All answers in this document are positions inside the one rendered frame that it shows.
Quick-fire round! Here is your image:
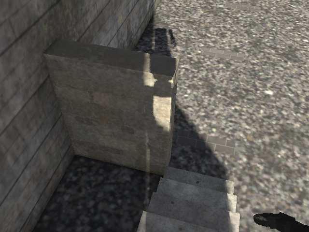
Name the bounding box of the robot right hand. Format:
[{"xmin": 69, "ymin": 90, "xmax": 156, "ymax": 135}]
[{"xmin": 253, "ymin": 212, "xmax": 309, "ymax": 232}]

